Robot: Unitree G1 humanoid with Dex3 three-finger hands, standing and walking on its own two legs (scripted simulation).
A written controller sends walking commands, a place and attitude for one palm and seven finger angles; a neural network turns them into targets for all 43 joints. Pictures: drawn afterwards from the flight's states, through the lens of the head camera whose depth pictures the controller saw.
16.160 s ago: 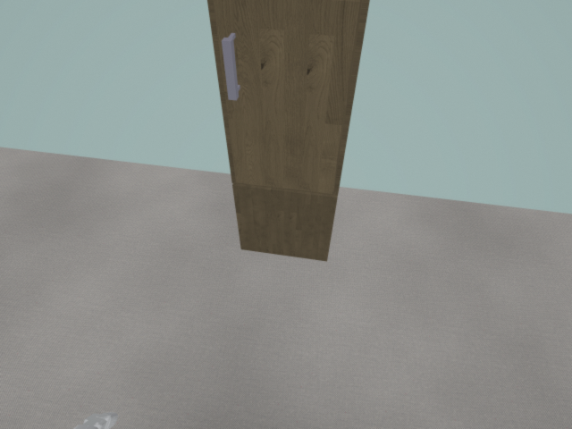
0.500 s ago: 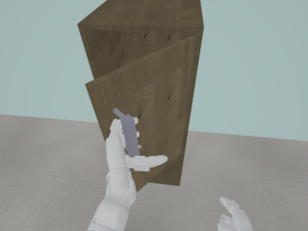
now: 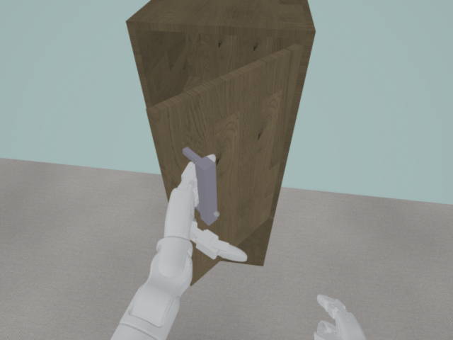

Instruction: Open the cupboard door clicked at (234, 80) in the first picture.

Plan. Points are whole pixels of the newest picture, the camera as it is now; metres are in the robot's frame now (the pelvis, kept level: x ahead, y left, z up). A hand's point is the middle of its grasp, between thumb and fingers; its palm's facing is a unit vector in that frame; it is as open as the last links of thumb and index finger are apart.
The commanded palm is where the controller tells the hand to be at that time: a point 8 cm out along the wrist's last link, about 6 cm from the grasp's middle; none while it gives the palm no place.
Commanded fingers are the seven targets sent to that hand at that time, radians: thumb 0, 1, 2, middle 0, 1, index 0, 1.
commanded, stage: slide the hand sideways off the handle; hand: left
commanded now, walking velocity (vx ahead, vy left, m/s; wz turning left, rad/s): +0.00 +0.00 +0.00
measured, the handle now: (199, 187) +0.35 +0.08 +0.10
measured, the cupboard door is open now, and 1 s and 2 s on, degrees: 51 51 51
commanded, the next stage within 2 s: draw the hand back to the body in 1.08 s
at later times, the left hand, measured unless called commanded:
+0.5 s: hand (198, 235) +0.26 +0.07 +0.10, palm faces -0.11 -0.99 -0.04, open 16.3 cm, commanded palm +0.23 +0.12 +0.10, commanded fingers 0.00 -0.50 0.30 -0.15 -0.30 -0.15 -0.30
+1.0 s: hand (166, 258) +0.22 +0.11 +0.09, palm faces -0.06 -1.00 -0.06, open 16.3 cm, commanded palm +0.19 +0.17 +0.10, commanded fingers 0.00 -0.50 0.30 -0.15 -0.30 -0.15 -0.30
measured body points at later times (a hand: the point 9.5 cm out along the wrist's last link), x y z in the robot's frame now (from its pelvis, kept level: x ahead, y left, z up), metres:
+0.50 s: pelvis +0.01 -0.01 +0.00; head +0.00 -0.03 +0.45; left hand +0.26 +0.12 +0.10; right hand +0.19 -0.22 -0.08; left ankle +0.03 +0.12 -0.72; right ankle +0.01 -0.11 -0.72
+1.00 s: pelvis +0.03 -0.03 -0.01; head +0.02 -0.05 +0.44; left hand +0.22 +0.16 +0.10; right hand +0.21 -0.24 -0.08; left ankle +0.03 +0.12 -0.72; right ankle +0.01 -0.11 -0.72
